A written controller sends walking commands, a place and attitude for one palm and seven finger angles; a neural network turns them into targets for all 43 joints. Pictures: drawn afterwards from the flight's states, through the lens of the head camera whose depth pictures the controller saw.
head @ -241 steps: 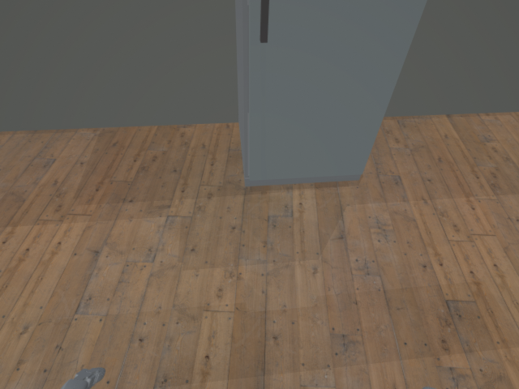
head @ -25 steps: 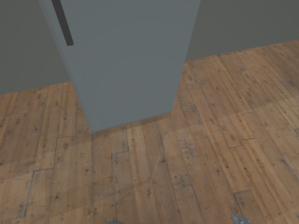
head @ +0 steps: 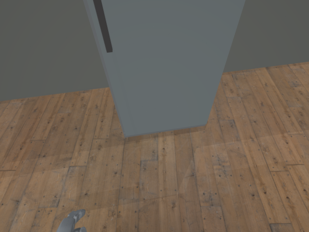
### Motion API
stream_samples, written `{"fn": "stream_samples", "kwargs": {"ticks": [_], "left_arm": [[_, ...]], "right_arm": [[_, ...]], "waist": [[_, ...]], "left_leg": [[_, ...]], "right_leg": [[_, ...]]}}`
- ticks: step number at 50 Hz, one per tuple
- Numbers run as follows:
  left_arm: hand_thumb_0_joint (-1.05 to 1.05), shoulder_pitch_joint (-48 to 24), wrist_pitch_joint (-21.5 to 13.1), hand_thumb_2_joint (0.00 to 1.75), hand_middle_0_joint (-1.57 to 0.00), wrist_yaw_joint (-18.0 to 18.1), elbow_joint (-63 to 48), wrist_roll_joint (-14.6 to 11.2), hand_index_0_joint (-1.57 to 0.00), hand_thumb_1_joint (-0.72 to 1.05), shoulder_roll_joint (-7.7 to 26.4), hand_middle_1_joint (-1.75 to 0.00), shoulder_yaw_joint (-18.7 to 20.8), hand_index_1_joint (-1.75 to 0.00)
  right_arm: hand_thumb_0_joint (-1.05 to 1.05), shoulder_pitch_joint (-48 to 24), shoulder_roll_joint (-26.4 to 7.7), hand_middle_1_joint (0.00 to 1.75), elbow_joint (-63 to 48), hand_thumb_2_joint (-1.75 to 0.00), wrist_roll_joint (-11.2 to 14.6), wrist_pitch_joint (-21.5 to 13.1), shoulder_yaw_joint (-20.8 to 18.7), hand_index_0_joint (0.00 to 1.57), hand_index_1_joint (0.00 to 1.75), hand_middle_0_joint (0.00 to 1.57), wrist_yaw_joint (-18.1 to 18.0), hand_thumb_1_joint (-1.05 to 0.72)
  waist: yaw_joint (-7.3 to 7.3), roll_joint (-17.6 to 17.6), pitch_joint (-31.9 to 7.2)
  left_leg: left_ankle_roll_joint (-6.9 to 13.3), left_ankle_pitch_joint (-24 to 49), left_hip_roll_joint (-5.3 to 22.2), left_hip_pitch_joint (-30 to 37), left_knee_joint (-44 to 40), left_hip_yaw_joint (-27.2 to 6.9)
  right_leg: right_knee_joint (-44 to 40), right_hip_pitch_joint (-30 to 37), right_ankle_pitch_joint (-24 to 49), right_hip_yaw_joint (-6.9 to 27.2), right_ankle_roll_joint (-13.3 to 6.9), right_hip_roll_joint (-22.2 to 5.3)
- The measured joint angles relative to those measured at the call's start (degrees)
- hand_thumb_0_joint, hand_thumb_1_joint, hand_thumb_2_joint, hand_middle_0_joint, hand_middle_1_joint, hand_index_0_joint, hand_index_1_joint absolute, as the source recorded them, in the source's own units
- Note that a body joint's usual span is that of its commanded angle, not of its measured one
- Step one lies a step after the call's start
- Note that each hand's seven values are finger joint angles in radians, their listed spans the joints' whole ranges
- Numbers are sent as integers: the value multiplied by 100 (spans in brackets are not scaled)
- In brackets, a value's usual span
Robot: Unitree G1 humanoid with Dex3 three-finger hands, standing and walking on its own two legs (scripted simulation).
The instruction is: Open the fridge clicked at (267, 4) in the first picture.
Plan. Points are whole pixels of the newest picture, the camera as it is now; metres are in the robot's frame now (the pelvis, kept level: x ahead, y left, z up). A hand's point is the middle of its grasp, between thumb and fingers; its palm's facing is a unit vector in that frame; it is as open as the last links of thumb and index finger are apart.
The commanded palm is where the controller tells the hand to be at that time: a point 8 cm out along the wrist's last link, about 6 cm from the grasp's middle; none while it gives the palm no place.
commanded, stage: turn to face it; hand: left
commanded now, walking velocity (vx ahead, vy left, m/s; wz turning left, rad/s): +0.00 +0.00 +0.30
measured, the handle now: (102, 20) +0.78 +0.21 +0.16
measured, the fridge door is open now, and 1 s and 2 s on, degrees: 0 0 0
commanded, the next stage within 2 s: take the last steps up to it in 0.14 s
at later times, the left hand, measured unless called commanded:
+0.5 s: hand out of the picture -0.07 +0.22 -0.18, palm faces +0.22 -0.96 -0.18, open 7.4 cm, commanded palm none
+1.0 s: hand (104, 194) +0.26 +0.19 -0.18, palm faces +0.04 -0.98 -0.17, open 7.4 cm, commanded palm none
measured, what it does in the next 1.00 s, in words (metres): walks ahead: left foot, then right foot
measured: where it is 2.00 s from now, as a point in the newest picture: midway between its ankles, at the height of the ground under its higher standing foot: (161, 222)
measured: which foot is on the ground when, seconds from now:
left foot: up 0.00-0.40, down 0.42-1.00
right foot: down 0.00-0.42, up 0.44-0.98, down 1.00-1.00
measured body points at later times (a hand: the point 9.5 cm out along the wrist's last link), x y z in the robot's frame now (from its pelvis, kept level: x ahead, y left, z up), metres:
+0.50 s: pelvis +0.01 +0.04 +0.00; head +0.00 +0.07 +0.45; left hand -0.08 +0.27 -0.17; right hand +0.12 -0.19 -0.12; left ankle -0.05 +0.13 -0.73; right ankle -0.01 -0.10 -0.70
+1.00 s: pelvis +0.16 +0.00 -0.02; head +0.20 +0.00 +0.43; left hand +0.26 +0.24 -0.16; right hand +0.02 -0.20 -0.15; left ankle -0.04 +0.13 -0.72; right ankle +0.28 -0.09 -0.74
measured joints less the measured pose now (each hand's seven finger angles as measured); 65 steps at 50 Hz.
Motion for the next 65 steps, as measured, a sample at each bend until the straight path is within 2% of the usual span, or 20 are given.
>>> {"fn": "stream_samples", "kwargs": {"ticks": [3,6,9,12,17,21,24,26,29,36,42,45,48,50,52,54,55,57,60,65], "left_arm": [[1,141,-33,90,-20,-1,25,36,-20,91,-150,-30,-105,-30],[1,320,-29,90,-20,2,102,28,-21,91,-237,-30,-131,-30],[1,466,-53,90,-20,1,196,32,-21,91,-280,-30,-144,-30],[1,610,-79,90,-20,4,285,57,-21,91,-295,-30,-141,-30],[1,867,-122,90,-20,-25,530,120,-21,91,-223,-30,-115,-30],[1,1190,-103,90,-20,-65,834,84,-21,91,-73,-30,-66,-30],[1,1367,49,90,-20,-83,1146,76,-20,91,80,-30,-9,-30],[1,1427,118,90,-20,-122,1313,106,-20,91,122,-30,13,-30],[1,1354,91,90,-20,-201,1413,109,-20,91,140,-30,40,-30],[1,951,64,90,-20,-241,1317,110,-20,91,113,-30,77,-30],[1,455,124,90,-20,-302,1227,96,-20,91,15,-30,39,-30],[1,130,98,90,-19,-332,1135,68,-20,91,-62,-30,0,-30],[1,-124,-42,90,-20,-338,995,36,-20,91,-135,-30,-20,-30],[1,-175,-258,90,-20,-321,908,51,-20,91,-135,-30,-10,-30],[1,-214,-425,90,-20,-251,879,29,-20,91,-174,-30,11,-30],[0,-145,-443,90,-20,-199,908,4,-20,91,-210,-30,-7,-30],[0,-80,-422,90,-20,-167,941,1,-20,91,-232,-30,-17,-30],[0,82,-393,90,-20,-83,1023,-2,-20,92,-287,-30,-14,-30],[-1,321,-410,90,-20,2,1114,21,-20,94,-248,-30,0,-30],[0,746,-439,90,-20,-9,1294,54,-20,94,-280,-30,-63,-30]], "right_arm": [[0,9,-88,30,56,-89,-18,86,-85,20,30,20,-3,-91],[0,16,-145,30,126,-89,-34,119,-122,20,30,20,36,-91],[0,16,-172,30,198,-89,-32,125,-124,20,29,20,46,-91],[0,-30,-167,30,286,-89,-23,155,-104,20,29,20,35,-91],[0,-212,-90,30,368,-89,-7,101,-8,20,29,20,13,-91],[0,-238,37,30,348,-89,-19,-161,105,20,29,20,14,-91],[0,-204,281,30,374,-89,-70,-352,194,20,29,20,-20,-91],[0,-45,407,30,377,-89,-86,-440,258,20,29,20,-67,-91],[0,232,454,30,461,-89,-63,-525,254,21,30,21,-188,-93],[0,909,548,30,841,-89,-18,-589,310,20,30,21,-261,-93],[0,1440,701,30,1111,-89,-62,-621,331,20,30,20,-314,-92],[0,1627,730,30,1227,-89,-94,-610,318,20,30,20,-313,-91],[0,1761,710,30,1363,-89,-90,-564,287,20,30,21,-284,-91],[0,1826,716,30,1468,-89,-40,-509,254,20,30,21,-235,-91],[0,1620,681,30,1490,-89,40,-408,229,20,30,21,-196,-91],[1,1364,631,30,1398,-89,72,-358,176,20,30,21,-170,-91],[1,1226,598,30,1318,-89,56,-346,146,20,30,21,-159,-91],[1,931,512,30,1114,-89,5,-334,99,20,29,20,-156,-91],[0,497,404,30,790,-89,-47,-341,56,20,29,20,-152,-91],[0,-94,352,30,485,-89,-63,-354,53,20,29,20,-95,-92]], "waist": [[-36,98,-5],[-21,76,-28],[0,42,-27],[76,-32,-10],[279,-197,14],[399,-305,-144],[436,-533,-210],[372,-527,-283],[282,-496,-281],[230,-538,-180],[-3,-511,-43],[-154,-419,84],[-245,-253,175],[-191,-223,172],[-147,-166,264],[-121,-160,250],[-103,-163,205],[-79,-137,88],[-45,-60,-79],[91,-3,-273]], "left_leg": [[-120,-956,-21,-526,1618,143],[-234,-746,139,-834,2817,353],[-335,-494,353,-860,3161,414],[-402,-563,512,-681,2887,468],[-350,-930,617,-59,1483,717],[-152,-502,613,730,-177,995],[138,-497,547,906,-196,1126],[188,-465,596,1149,-440,1139],[189,-268,604,1561,-984,1110],[157,-226,562,2164,-1596,1230],[14,-491,597,2515,-1705,1336],[-122,-692,679,2670,-1672,1364],[-299,-1055,876,2739,-1356,1380],[-309,-1391,1036,2453,-357,1371],[-126,-1561,1049,1616,1728,983],[32,-1329,972,785,3264,787],[73,-1139,970,418,3669,794],[88,-787,1021,-201,3867,864],[30,-407,1091,-808,3368,947],[-92,-59,1119,-1055,2218,1040]], "right_leg": [[22,75,27,-194,-289,-68],[-204,256,137,-333,-315,-165],[-343,368,192,-492,-309,-225],[-374,398,195,-620,-294,-289],[-337,379,173,-753,-193,-404],[-58,290,-10,-844,-24,-442],[1086,-105,-847,-516,-73,-386],[2006,-475,-854,-407,-104,-270],[2812,-967,-296,-283,-78,-262],[3360,-1864,595,-52,-1,-334],[2638,-2042,798,-260,-57,-386],[1790,-1869,706,-393,-178,-365],[833,-1430,559,-522,-372,-202],[328,-1041,960,-594,-532,-101],[710,-1046,731,-661,-639,-6],[625,-792,489,-726,-689,58],[473,-637,464,-749,-700,89],[97,-341,541,-799,-692,154],[-397,13,629,-875,-756,271],[-862,417,610,-909,-812,458]]}}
